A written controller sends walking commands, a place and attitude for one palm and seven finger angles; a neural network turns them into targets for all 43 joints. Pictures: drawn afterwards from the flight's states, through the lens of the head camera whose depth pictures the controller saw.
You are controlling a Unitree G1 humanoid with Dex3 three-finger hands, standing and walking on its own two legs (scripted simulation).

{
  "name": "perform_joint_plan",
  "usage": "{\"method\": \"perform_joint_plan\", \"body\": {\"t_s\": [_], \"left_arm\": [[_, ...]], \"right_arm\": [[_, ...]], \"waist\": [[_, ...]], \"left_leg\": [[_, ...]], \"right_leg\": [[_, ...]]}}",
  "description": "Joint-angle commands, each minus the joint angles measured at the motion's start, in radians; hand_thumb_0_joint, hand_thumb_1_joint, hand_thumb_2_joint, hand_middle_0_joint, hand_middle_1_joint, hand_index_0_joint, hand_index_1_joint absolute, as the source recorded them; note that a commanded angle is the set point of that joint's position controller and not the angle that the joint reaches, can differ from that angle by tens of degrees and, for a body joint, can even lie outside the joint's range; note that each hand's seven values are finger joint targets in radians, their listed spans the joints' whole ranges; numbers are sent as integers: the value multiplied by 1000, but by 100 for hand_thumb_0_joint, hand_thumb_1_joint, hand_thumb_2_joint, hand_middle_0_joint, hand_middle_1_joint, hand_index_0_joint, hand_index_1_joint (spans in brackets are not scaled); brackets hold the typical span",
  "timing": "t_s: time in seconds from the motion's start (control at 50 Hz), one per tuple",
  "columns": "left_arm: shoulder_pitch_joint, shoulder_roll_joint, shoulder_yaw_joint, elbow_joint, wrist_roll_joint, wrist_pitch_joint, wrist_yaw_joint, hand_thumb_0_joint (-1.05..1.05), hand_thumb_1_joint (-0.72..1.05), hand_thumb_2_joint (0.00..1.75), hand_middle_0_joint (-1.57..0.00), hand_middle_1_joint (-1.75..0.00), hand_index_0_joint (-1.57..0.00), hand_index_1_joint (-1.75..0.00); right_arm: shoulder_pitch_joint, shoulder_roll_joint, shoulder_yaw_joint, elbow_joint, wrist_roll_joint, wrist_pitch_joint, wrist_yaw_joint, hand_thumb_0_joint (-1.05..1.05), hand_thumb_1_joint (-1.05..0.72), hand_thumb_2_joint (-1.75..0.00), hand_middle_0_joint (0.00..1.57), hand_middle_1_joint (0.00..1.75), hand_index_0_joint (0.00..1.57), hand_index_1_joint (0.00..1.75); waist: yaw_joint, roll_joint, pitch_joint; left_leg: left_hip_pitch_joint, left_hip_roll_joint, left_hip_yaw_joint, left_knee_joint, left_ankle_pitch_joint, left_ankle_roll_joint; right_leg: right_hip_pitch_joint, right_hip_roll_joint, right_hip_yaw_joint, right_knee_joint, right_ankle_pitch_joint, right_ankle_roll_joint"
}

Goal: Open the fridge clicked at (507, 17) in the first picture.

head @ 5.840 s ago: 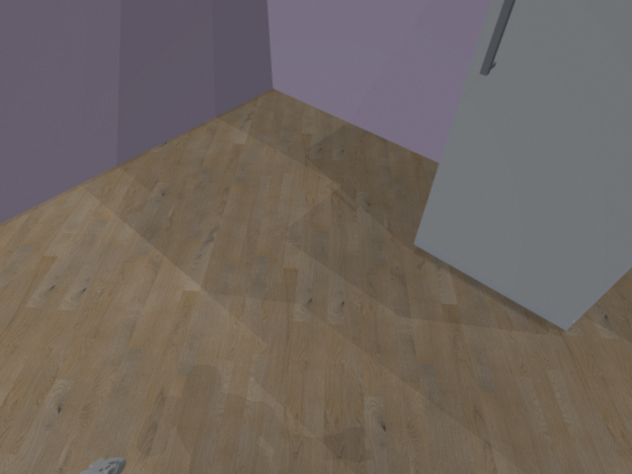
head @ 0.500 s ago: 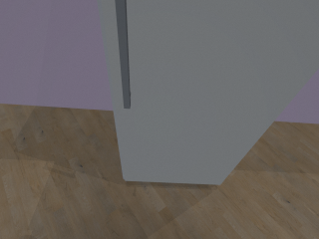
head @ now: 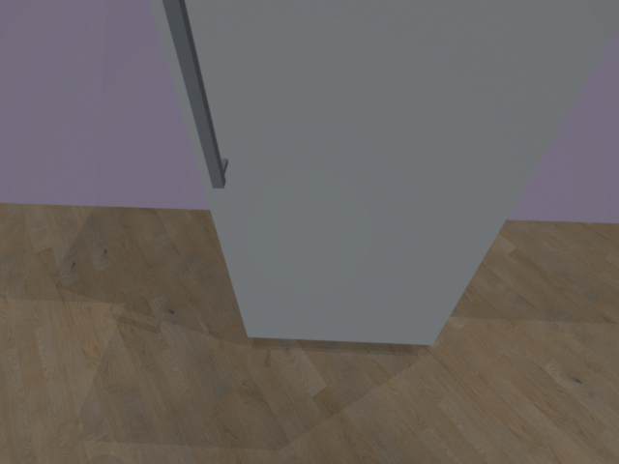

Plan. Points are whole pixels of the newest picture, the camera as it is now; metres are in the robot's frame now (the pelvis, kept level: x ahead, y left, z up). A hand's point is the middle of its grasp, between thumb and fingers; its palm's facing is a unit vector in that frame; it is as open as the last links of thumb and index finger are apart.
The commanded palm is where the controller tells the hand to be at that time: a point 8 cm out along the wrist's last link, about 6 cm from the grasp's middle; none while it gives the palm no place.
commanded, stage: come to a stop and stand still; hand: left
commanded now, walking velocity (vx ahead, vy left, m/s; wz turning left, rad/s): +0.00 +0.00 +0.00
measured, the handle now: (193, 54) +0.56 +0.18 +0.25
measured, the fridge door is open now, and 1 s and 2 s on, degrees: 0 0 0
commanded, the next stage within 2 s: look again from close up in 0.24 s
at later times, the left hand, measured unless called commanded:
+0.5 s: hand out of the picture -0.02 +0.19 -0.18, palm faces +0.01 -0.98 -0.19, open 7.4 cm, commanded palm none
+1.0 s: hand out of the picture -0.08 +0.23 -0.17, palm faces +0.03 -0.98 -0.21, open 7.4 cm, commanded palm none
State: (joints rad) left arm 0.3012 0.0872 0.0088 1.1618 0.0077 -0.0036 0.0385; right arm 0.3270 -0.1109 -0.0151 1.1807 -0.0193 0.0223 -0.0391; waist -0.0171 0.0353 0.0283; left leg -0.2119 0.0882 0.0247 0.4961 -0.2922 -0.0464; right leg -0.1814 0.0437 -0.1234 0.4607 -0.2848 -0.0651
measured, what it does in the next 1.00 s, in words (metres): shifts its weight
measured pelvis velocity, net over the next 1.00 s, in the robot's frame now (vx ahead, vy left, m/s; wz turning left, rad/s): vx -0.06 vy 0.05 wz -0.01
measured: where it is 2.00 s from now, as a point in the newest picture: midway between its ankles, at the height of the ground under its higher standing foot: outside the picture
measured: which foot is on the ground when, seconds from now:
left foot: down 0.00-1.00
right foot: down 0.00-1.00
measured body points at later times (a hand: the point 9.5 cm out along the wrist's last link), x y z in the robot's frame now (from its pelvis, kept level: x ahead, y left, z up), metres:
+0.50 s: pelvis -0.02 +0.02 +0.00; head -0.03 +0.02 +0.45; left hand -0.02 +0.24 -0.16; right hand -0.01 -0.21 -0.16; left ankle -0.01 +0.14 -0.74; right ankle -0.02 -0.07 -0.74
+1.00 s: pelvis -0.06 +0.05 +0.00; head -0.08 +0.06 +0.45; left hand -0.08 +0.28 -0.16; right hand -0.06 -0.18 -0.15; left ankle -0.01 +0.14 -0.74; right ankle -0.02 -0.07 -0.74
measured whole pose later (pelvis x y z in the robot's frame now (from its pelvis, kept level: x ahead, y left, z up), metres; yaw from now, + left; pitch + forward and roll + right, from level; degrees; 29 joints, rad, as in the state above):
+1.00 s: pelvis -0.06 +0.05 +0.00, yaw +0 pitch -2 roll +0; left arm 0.38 0.17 0.00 1.06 0.03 0.00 0.03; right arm 0.33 -0.17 0.00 1.04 -0.03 0.00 -0.01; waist 0.00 0.00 -0.02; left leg -0.27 -0.03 0.05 0.48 -0.18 0.05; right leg -0.26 -0.05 -0.07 0.49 -0.20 0.00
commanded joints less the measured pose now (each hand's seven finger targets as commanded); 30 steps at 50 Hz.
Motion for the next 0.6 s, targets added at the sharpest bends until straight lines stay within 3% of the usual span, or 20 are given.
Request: {"method": "perform_joint_plan", "body": {"t_s": [0.0,0.04,0.18,0.3,0.32,0.34,0.36,0.38,0.4,0.42,0.44,0.46,0.48,0.52,0.58], "left_arm": [[55,114,20,-20,-8,-12,2,0,90,90,-20,-30,-20,-30],[57,119,20,-15,-6,-12,3,0,90,90,-20,-30,-20,-30],[55,104,12,-10,0,-9,1,0,90,90,-20,-30,-20,-30],[56,116,15,-22,0,-12,-1,0,90,90,-20,-30,-20,-30],[164,166,16,0,17,-47,41,0,90,90,-20,-30,-20,-30],[141,211,19,-21,19,-65,39,0,90,90,-20,-30,-20,-30],[146,207,24,-56,20,-65,37,0,90,90,-20,-30,-20,-30],[114,192,20,-75,17,-59,32,0,90,90,-20,-30,-20,-30],[90,190,18,-93,13,-52,27,0,90,90,-20,-30,-20,-30],[61,179,16,-102,8,-46,23,0,90,90,-20,-30,-20,-30],[39,165,12,-114,9,-34,20,0,90,90,-20,-30,-20,-30],[45,153,11,-120,10,-27,18,0,90,90,-20,-30,-20,-30],[46,153,10,-118,12,-19,14,0,90,90,-20,-30,-20,-30],[45,167,7,-126,11,-11,7,0,90,90,-20,-30,-20,-30],[45,177,8,-143,15,-6,0,0,90,90,-20,-30,-20,-30]], "right_arm": [[51,-73,-8,-9,9,-32,-15,0,-90,-90,20,30,20,30],[33,-73,-9,-13,11,-31,-14,0,-90,-90,20,30,20,30],[13,-65,-4,-20,7,-22,-10,0,-90,-90,20,30,20,30],[14,-79,0,-34,5,-28,-6,0,-90,-90,20,30,20,30],[-113,-118,-6,-107,15,-49,8,0,-90,-90,20,30,20,30],[-73,-89,4,-164,15,-50,9,0,-90,-90,20,30,20,30],[-10,-62,0,-172,16,-56,10,0,-90,-90,20,30,20,30],[6,-76,-4,-171,18,-56,7,0,-90,-90,20,30,20,30],[17,-79,-5,-164,18,-53,6,0,-90,-90,20,30,20,30],[28,-94,-5,-161,15,-52,5,0,-90,-90,20,30,20,30],[33,-113,-6,-163,9,-56,6,0,-90,-90,20,30,20,30],[20,-138,-6,-169,3,-53,4,0,-90,-90,20,30,20,30],[2,-137,-4,-176,3,-53,5,0,-90,-90,20,30,20,30],[-19,-149,-2,-199,4,-47,8,0,-90,-90,20,30,20,30],[-13,-170,-9,-216,-2,-43,13,0,-90,-90,20,30,20,30]], "waist": [[17,25,-30],[21,5,-28],[16,-43,95],[18,-43,75],[77,-90,73],[17,-84,4],[12,-147,-149],[6,-150,-202],[2,-148,-188],[-8,-111,-142],[-5,-18,-72],[11,-8,12],[18,55,50],[23,17,103],[22,-17,118]], "left_leg": [[72,56,-15,-87,307,39],[58,50,-11,-97,268,34],[39,29,-10,-141,139,37],[39,25,-10,-151,142,41],[-79,-1,42,122,56,13],[-117,-37,19,132,-33,25],[-111,-34,6,115,-72,45],[-77,-49,10,68,-27,44],[-20,-57,12,17,48,43],[18,-36,-8,-34,116,49],[25,6,-36,-49,231,60],[-24,38,-63,-49,267,75],[-63,37,-87,-75,244,81],[-132,27,-115,-134,47,85],[-175,17,-140,-192,-151,88]], "right_leg": [[32,-162,146,-96,315,38],[54,-162,154,-107,303,39],[-47,-159,173,-182,84,37],[-25,-163,170,-188,77,36],[11,-243,272,-141,734,115],[141,-307,238,-58,1143,77],[240,-318,222,22,1203,15],[260,-290,179,49,1109,-24],[191,-264,169,41,916,-25],[109,-234,160,28,670,-15],[25,-190,135,21,432,1],[-29,-159,131,-7,256,14],[-40,-147,130,-18,140,18],[-56,-133,138,-51,-5,24],[-71,-132,138,-60,-79,25]]}}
